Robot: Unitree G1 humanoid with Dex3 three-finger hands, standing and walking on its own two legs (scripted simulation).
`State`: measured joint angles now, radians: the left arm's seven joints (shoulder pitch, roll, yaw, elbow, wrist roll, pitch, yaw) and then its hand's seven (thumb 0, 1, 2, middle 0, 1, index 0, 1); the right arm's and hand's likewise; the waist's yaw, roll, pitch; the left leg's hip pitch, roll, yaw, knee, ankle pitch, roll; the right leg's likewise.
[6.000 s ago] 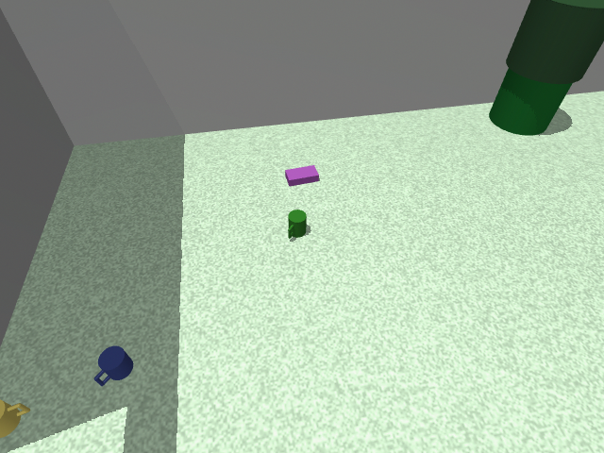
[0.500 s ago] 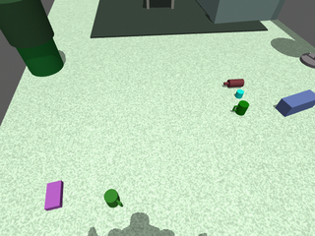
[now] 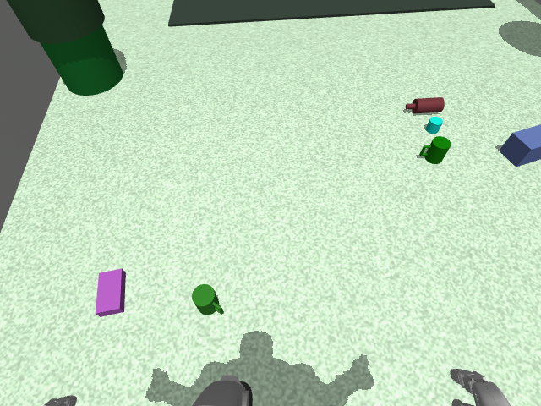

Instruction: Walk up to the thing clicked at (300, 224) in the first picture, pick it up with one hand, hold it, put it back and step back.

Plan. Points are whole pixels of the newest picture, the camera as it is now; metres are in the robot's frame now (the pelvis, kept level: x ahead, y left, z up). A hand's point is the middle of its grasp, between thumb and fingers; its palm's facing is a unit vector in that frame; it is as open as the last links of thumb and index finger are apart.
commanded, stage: walk up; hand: left
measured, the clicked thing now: (209, 302) +0.50 +0.25 -0.70
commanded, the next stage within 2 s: none
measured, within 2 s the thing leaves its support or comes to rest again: neither
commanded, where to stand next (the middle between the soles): +0.11 +0.03 m, yaw +0 degrees
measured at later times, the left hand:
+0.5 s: hand out of the picture +0.07 +0.30 -0.13, palm faces +0.02 -0.93 -0.36, open 7.4 cm
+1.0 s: hand out of the picture +0.14 +0.29 -0.12, palm faces +0.09 -0.87 -0.48, open 7.4 cm
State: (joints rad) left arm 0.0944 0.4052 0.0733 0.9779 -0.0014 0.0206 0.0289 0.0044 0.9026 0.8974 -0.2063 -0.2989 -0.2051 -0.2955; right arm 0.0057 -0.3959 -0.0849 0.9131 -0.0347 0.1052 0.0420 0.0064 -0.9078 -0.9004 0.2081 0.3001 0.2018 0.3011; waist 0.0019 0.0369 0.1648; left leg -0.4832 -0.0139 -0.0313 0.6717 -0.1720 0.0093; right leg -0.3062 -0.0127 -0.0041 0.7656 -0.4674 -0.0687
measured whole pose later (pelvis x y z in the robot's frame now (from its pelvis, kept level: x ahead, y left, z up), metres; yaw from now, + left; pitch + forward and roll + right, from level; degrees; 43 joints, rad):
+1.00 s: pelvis -0.01 +0.00 -0.01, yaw +6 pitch -3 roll +0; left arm 0.03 0.36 0.06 0.80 0.04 0.02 0.05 0.01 0.90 0.90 -0.21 -0.30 -0.21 -0.30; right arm 0.19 -0.42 -0.06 0.86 -0.01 0.08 0.02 0.00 -0.91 -0.90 0.21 0.30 0.20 0.30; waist -0.01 0.07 0.18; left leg -0.34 -0.01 -0.07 0.94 -0.54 -0.02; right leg -0.55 -0.09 -0.06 0.69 -0.09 -0.01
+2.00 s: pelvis +0.04 +0.01 +0.01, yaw +1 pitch -3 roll +0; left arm 0.25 0.40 0.03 0.84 -0.01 -0.04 0.03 0.01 0.90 0.90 -0.21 -0.30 -0.20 -0.30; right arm 0.19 -0.35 -0.06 0.83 -0.01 -0.02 0.07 0.01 -0.91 -0.90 0.21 0.30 0.20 0.30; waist -0.01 0.01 0.22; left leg -0.38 0.00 0.00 0.62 -0.20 0.03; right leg -0.29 0.00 0.06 1.07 -0.51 -0.03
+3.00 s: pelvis +0.11 +0.01 +0.03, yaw +0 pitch -3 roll +0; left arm 0.09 0.36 0.00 1.13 0.00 -0.02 -0.01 0.01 0.90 0.90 -0.21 -0.30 -0.20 -0.30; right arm 0.11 -0.36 0.00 1.11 0.00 -0.02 0.01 0.01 -0.91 -0.90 0.21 0.30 0.20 0.30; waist 0.01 -0.01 0.05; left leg -0.11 0.00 -0.03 0.40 -0.24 -0.01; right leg -0.20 -0.04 -0.02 0.38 -0.13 0.02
